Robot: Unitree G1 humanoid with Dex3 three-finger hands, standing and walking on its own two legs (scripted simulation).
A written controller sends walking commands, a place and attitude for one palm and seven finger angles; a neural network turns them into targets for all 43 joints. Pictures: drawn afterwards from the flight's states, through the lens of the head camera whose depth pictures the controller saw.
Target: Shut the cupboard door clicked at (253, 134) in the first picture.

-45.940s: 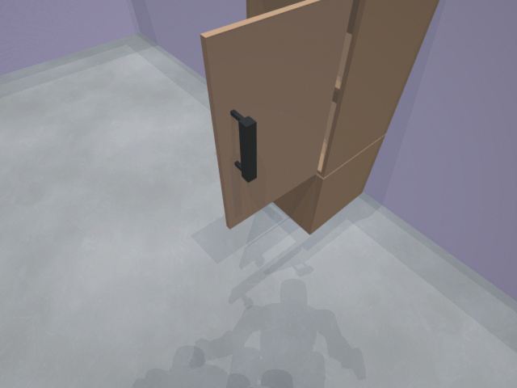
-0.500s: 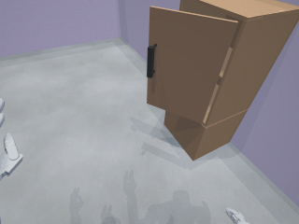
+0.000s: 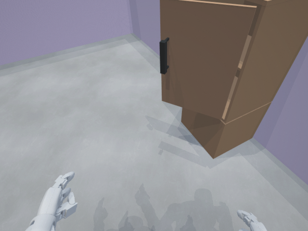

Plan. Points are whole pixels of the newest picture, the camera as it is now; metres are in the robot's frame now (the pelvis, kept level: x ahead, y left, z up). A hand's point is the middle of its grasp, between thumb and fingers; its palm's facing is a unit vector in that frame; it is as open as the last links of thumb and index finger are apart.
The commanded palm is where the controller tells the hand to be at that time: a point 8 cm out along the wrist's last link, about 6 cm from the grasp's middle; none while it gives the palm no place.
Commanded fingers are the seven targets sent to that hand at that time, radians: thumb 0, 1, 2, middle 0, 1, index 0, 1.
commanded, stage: let the arm hang, fingers relaxed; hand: left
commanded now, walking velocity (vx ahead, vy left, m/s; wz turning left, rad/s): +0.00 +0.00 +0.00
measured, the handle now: (165, 55) +0.92 -0.01 +0.01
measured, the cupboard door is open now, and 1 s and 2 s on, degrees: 34 34 34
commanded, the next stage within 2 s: look to check the result in 0.94 s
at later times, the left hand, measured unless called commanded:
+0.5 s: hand out of the picture -0.09 +0.21 -0.15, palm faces +0.02 -0.97 -0.23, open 7.3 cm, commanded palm none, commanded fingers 0.00 0.90 0.90 -0.20 -0.30 -0.20 -0.30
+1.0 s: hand out of the picture +0.01 +0.19 -0.16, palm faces +0.00 -0.98 -0.19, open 7.3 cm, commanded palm none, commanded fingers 0.00 0.90 0.90 -0.20 -0.30 -0.20 -0.30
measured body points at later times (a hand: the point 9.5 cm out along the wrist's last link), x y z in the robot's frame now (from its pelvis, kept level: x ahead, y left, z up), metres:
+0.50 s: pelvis -0.01 +0.02 +0.02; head +0.00 +0.02 +0.47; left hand -0.09 +0.26 -0.14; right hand -0.03 -0.21 -0.14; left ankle +0.04 +0.09 -0.73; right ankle -0.04 -0.10 -0.73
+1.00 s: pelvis +0.00 +0.01 +0.02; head +0.00 +0.01 +0.47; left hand +0.01 +0.24 -0.14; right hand +0.00 -0.22 -0.14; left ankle +0.04 +0.09 -0.73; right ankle -0.04 -0.10 -0.73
